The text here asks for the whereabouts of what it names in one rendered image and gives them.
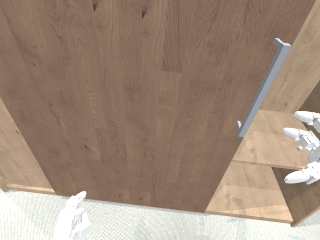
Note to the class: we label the wardrobe door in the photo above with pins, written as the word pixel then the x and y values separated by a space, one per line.
pixel 136 101
pixel 17 162

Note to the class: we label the right robot hand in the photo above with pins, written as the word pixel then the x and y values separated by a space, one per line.
pixel 308 141

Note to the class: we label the handle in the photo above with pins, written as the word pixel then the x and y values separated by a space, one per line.
pixel 282 51

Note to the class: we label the left robot hand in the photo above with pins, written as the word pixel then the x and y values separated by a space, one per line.
pixel 65 225

